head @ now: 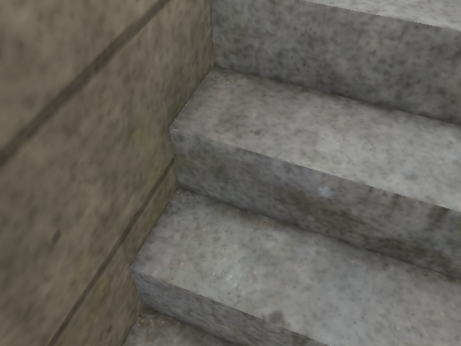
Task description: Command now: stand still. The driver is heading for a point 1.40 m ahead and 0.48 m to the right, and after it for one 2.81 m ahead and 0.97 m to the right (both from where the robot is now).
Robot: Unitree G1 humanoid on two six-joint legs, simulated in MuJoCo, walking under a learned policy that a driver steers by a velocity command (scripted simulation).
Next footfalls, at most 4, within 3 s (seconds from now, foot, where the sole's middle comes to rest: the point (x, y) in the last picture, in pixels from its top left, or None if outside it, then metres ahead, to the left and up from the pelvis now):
0.86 right None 0.20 -0.28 -0.58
1.66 left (289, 287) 0.48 -0.06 -0.37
2.18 right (422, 160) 0.67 -0.31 -0.17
2.60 left None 0.97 -0.19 0.04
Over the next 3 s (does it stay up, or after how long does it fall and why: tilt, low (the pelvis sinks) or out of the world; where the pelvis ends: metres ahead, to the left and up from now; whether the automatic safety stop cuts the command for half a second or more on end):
stays up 0.98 -0.33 0.83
